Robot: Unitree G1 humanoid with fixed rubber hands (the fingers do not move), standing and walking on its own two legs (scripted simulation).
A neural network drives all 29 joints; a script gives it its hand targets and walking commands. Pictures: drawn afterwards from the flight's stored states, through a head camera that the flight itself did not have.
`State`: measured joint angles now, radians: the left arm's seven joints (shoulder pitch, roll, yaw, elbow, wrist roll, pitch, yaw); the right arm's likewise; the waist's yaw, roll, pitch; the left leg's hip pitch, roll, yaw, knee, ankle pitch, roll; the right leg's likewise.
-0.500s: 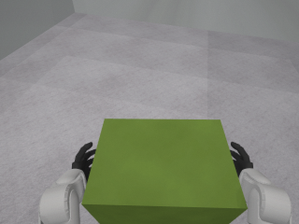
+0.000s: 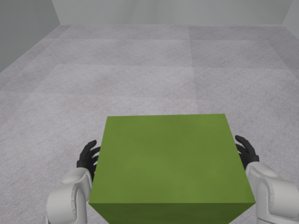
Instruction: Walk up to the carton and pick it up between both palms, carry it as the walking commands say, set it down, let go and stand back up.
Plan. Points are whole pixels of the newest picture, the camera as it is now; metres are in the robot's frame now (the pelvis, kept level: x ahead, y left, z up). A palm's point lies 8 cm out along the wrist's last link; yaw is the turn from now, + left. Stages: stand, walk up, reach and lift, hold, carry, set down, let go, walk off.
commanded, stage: carry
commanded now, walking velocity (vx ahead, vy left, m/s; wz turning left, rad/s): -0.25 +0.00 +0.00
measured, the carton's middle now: (166, 177) +0.26 -0.02 +0.01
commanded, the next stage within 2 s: none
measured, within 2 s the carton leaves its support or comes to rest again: neither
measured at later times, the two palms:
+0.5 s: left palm out of the picture +0.06 +0.22 +0.08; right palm out of the picture +0.05 -0.16 +0.08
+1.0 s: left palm out of the picture -0.17 +0.29 +0.06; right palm out of the picture -0.15 -0.09 +0.08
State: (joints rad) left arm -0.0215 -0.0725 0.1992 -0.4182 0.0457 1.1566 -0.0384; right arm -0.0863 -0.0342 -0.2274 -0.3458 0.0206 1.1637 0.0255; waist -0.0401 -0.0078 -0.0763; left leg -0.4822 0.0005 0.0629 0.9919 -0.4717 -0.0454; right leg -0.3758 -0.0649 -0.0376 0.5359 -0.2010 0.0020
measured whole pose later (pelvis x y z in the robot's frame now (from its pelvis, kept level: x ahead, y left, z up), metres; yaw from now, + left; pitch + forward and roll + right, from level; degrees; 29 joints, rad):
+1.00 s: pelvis -0.40 +0.08 +0.00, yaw +1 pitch +2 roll -3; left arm -0.01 0.00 0.22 -0.41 -0.02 1.16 -0.04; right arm -0.02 0.08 -0.24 -0.38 -0.03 1.12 0.02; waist 0.04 -0.03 -0.04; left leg -0.37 0.03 0.04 0.54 -0.22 0.05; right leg -0.59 0.02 -0.01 1.19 -0.44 0.04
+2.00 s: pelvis -0.81 +0.11 +0.00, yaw -1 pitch +3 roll -1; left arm -0.06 -0.03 0.20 -0.35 0.00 1.14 -0.05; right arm -0.03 0.02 -0.23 -0.38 -0.03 1.14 0.02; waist 0.00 0.02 -0.09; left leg -0.56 0.03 0.05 0.61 -0.25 -0.01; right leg -0.26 0.01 -0.04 0.52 -0.31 -0.01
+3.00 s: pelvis -1.20 +0.16 -0.01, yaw +0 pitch +3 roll -1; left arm -0.01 -0.02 0.22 -0.44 0.03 1.15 -0.05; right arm -0.09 0.04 -0.23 -0.33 0.00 1.12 0.02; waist -0.01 -0.05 -0.06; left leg -0.36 -0.01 0.04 0.58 -0.28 0.04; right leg -0.54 -0.03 -0.01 0.77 -0.39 0.03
